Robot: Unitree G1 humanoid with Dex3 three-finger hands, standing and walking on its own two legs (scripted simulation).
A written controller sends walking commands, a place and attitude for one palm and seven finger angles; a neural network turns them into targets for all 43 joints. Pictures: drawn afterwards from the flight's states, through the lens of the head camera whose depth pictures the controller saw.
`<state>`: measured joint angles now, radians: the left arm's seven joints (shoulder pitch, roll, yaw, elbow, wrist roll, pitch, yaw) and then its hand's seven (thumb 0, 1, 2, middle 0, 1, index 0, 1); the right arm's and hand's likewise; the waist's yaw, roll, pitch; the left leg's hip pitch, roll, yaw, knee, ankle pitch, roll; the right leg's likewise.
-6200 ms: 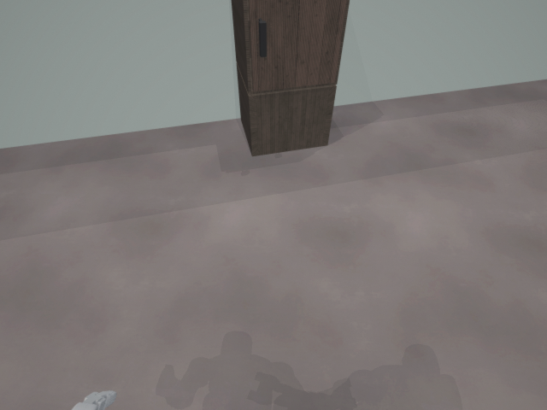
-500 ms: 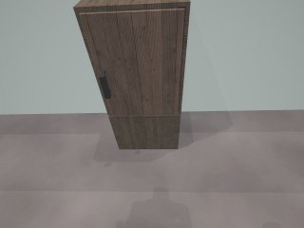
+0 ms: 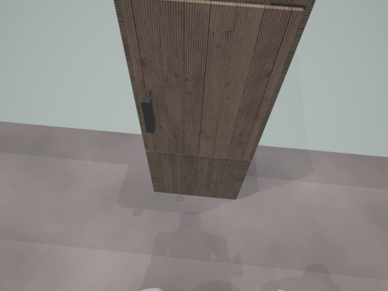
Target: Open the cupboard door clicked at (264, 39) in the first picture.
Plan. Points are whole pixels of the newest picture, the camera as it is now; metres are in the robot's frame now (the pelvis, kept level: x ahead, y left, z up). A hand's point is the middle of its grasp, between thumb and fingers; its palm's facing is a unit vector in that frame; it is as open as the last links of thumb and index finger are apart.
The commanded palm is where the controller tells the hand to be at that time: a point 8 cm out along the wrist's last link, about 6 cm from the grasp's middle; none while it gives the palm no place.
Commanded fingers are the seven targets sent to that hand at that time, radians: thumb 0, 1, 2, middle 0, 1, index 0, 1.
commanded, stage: take the last steps up to it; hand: left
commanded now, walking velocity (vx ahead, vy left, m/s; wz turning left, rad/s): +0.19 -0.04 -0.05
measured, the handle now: (150, 111) +0.64 +0.22 -0.08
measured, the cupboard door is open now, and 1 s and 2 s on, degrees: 0 0 0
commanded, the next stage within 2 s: come to a stop and stand still in 0.14 s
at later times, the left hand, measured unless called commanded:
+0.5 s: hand (150, 253) +0.22 +0.13 -0.14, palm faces +0.02 -0.97 -0.25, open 7.3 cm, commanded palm none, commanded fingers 0.00 0.90 0.90 -0.20 -0.30 -0.20 -0.30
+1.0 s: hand out of the picture +0.07 +0.22 -0.17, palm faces +0.09 -0.97 -0.21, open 7.4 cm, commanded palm none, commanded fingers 0.00 0.90 0.90 -0.20 -0.30 -0.20 -0.30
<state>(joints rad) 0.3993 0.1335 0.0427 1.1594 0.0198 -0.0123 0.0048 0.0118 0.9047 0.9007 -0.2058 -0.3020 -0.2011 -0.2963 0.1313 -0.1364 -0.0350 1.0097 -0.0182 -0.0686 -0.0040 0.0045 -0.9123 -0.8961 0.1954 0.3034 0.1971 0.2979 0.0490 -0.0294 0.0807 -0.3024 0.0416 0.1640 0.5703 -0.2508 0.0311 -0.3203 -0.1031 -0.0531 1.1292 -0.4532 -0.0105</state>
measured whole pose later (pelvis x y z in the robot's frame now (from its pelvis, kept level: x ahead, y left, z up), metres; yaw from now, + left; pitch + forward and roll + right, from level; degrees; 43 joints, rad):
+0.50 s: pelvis +0.11 -0.04 +0.01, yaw +1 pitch -1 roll +3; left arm 0.10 0.12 0.03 1.00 0.02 -0.01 0.03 -0.01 0.92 0.90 -0.21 -0.30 -0.20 -0.30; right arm 0.27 -0.16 -0.05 1.10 0.00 0.04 -0.03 0.01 -0.91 -0.90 0.20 0.30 0.20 0.30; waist -0.02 0.04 0.10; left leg -0.32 0.02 0.04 0.93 -0.54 -0.04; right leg -0.32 -0.07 -0.13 0.53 -0.20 -0.06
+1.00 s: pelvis +0.06 +0.02 +0.01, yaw +1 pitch +0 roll +0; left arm 0.26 0.22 0.05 1.05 0.02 0.06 0.01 0.01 0.91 0.90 -0.20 -0.30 -0.20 -0.30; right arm 0.25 -0.14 -0.02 1.05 -0.02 0.03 -0.03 0.01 -0.92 -0.90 0.20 0.30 0.20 0.30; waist 0.04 -0.05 0.01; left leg -0.18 0.00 0.04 0.41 -0.23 0.02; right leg -0.40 -0.03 0.00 0.84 -0.37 0.02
